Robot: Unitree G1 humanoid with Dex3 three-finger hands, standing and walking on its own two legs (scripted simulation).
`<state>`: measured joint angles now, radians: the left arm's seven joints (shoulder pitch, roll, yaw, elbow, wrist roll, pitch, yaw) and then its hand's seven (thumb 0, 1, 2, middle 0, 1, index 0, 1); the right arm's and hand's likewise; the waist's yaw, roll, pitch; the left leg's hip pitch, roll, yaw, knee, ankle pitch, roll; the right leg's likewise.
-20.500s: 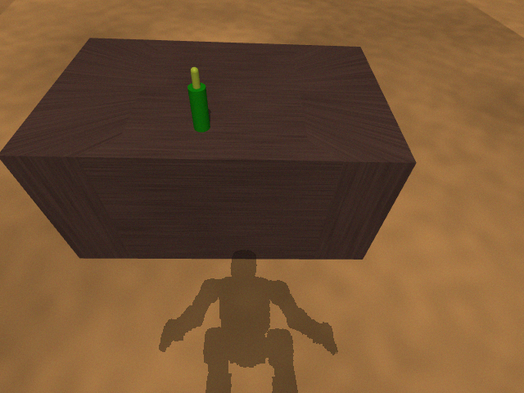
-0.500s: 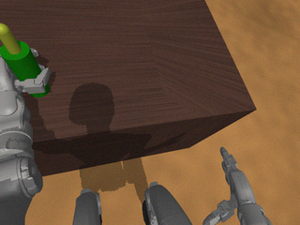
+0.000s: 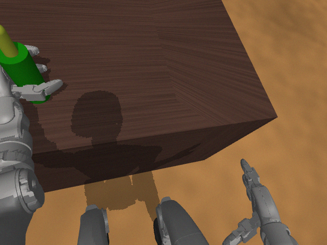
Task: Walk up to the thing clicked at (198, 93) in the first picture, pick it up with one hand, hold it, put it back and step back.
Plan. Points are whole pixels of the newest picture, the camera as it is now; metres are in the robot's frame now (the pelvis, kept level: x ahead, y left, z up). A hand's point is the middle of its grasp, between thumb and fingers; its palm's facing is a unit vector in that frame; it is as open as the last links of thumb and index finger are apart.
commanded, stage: open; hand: left
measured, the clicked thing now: (21, 67) +0.51 +0.22 +0.05
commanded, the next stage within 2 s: withdraw in 0.12 s
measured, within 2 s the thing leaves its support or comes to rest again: neither
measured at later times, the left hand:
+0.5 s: hand (8, 59) +0.52 +0.24 +0.06, palm faces +0.27 -0.96 +0.01, open 16.7 cm
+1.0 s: hand out of the picture +0.44 +0.35 +0.13, palm faces +0.43 -0.86 -0.27, open 17.5 cm
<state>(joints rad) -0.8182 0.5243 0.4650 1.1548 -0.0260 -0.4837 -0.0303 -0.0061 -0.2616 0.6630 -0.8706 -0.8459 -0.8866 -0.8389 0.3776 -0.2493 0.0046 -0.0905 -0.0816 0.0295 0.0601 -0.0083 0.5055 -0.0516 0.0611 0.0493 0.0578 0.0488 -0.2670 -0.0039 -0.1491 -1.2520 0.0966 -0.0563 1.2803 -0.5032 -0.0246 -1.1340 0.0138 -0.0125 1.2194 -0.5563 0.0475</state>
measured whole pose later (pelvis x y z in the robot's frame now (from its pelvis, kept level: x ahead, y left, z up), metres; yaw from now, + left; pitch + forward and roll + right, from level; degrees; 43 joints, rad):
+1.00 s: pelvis +0.02 +0.00 +0.07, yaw +1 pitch +15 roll -2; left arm -0.65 0.66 0.46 1.05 0.05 -0.09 -0.01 -0.01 -0.56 0.05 -0.07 -0.06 -0.06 -0.06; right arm 0.41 -0.27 -0.01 0.02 0.03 0.16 0.03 -0.01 0.53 -0.06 0.06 0.05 0.06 0.05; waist -0.12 -0.02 -0.11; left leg -0.78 0.08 0.00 0.92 -0.40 -0.02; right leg -0.69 -0.01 0.02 0.87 -0.44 0.05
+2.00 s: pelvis +0.01 -0.02 +0.07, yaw +3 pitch +6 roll +0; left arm 0.56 0.29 0.24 -0.22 -0.08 0.00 0.04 -0.01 -0.47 0.03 -0.06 -0.05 -0.06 -0.05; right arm 0.50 -0.22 -0.11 0.11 0.04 0.05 -0.08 -0.01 0.47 -0.06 0.06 0.05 0.06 0.05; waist 0.03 0.04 -0.12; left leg -0.61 0.06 -0.01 0.89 -0.39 -0.05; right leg -0.54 -0.03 0.00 0.91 -0.48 0.02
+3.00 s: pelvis +0.03 -0.01 +0.06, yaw +2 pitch +9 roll +0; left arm 0.45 0.19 0.01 0.08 -0.02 0.04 0.07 -0.01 -0.52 0.07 -0.06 -0.05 -0.05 -0.05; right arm 0.45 -0.19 0.00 0.07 0.02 0.09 -0.08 0.01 -0.89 -0.90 0.20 0.30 0.20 0.30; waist 0.00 0.00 -0.12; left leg -0.67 0.06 0.00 0.95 -0.45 -0.03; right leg -0.59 -0.03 0.02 0.95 -0.52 0.04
